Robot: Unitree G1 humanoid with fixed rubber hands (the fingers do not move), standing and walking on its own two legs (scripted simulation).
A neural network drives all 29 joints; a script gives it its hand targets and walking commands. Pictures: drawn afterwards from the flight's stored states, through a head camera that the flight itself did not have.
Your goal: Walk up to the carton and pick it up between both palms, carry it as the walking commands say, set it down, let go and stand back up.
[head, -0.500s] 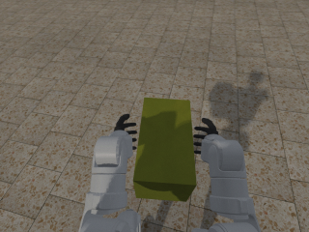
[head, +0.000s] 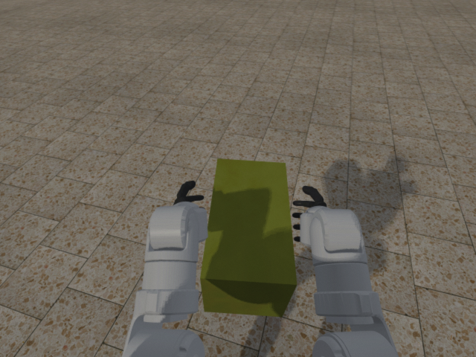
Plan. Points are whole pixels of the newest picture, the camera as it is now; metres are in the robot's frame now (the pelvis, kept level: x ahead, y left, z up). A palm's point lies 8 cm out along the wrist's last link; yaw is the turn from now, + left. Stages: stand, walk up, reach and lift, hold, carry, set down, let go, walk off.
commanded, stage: carry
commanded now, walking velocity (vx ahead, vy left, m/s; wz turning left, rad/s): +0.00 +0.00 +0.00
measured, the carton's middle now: (247, 232) +0.35 +0.01 +0.00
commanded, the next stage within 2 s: none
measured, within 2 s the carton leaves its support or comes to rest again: neither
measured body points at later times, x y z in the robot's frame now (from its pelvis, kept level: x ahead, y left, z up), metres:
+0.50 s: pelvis -0.08 +0.01 -0.01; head -0.11 +0.02 +0.43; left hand +0.23 +0.14 +0.07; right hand +0.24 -0.09 +0.07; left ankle -0.01 +0.12 -0.72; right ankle +0.05 -0.13 -0.73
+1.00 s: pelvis -0.11 +0.01 +0.00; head -0.12 +0.01 +0.45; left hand +0.22 +0.11 +0.08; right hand +0.20 -0.12 +0.08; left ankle -0.02 +0.11 -0.73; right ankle -0.11 -0.10 -0.73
